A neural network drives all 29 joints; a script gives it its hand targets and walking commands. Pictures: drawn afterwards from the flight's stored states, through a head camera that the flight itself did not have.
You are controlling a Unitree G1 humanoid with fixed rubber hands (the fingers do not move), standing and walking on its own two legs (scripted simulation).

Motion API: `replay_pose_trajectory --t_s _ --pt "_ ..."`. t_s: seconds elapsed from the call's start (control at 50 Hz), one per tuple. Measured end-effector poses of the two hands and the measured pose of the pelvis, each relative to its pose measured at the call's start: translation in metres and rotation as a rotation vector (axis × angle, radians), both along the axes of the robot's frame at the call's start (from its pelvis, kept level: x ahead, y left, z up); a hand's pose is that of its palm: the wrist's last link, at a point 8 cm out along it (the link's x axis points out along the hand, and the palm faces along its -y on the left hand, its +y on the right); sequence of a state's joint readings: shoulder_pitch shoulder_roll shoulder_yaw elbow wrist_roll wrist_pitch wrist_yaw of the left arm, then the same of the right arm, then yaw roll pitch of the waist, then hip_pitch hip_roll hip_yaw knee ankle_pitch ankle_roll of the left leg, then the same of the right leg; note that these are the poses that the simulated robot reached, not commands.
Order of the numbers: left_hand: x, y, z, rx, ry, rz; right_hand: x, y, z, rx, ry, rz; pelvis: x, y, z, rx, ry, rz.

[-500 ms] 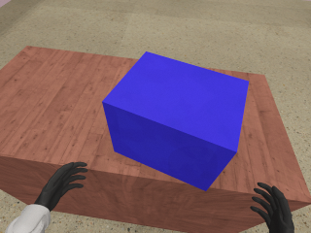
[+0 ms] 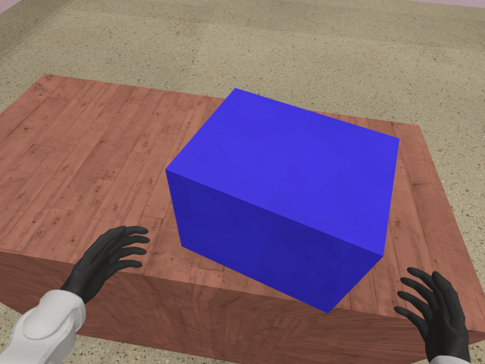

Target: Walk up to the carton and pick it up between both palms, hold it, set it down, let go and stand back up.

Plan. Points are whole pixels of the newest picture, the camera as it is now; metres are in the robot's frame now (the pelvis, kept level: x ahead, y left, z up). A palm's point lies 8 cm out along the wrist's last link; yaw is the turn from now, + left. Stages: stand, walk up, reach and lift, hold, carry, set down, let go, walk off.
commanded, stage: reach and lift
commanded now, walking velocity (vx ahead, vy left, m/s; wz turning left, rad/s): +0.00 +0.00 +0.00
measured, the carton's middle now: (280, 197) +0.36 -0.01 +0.06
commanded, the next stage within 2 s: none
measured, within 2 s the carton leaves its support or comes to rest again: neither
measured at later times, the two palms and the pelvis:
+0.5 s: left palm (106, 230) +0.24 +0.23 +0.12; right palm (457, 296) +0.19 -0.22 +0.13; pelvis -0.01 +0.00 +0.00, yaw +0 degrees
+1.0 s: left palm (131, 176) +0.31 +0.21 +0.14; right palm (468, 256) +0.24 -0.24 +0.14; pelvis -0.01 -0.01 +0.00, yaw +0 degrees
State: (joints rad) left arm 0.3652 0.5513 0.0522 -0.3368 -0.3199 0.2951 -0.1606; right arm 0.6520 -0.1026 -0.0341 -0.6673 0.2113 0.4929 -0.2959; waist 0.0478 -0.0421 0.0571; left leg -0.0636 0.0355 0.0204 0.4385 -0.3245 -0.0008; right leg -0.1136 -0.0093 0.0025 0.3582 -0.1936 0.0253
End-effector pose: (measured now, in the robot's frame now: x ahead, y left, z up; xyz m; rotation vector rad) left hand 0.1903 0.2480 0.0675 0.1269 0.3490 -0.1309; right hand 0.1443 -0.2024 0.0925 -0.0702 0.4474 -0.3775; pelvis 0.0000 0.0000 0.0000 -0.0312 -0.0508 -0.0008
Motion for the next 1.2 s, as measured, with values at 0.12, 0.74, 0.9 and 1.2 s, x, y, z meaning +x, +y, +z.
replay_pose_trajectory --t_s 0.12,0.74,0.9,1.2 --pt "0.013 -0.002 0.007 0.005 0.001 -0.007 0.017 0.000 0.009 -0.007 -0.035 0.004 0.003 0.001 0.000 -0.001 0.004 0.000" --pt "0.096 -0.031 0.064 0.010 -0.079 -0.107 0.075 -0.027 0.047 0.008 -0.178 -0.030 -0.008 -0.009 0.001 0.011 0.001 0.000" --pt "0.117 -0.035 0.070 0.009 -0.069 -0.113 0.086 -0.034 0.051 0.010 -0.192 -0.034 -0.006 -0.011 0.002 0.014 0.010 0.000" --pt "0.153 -0.041 0.106 0.010 -0.118 -0.112 0.111 -0.043 0.065 0.056 -0.231 -0.032 -0.015 -0.013 0.002 0.017 -0.001 0.000"
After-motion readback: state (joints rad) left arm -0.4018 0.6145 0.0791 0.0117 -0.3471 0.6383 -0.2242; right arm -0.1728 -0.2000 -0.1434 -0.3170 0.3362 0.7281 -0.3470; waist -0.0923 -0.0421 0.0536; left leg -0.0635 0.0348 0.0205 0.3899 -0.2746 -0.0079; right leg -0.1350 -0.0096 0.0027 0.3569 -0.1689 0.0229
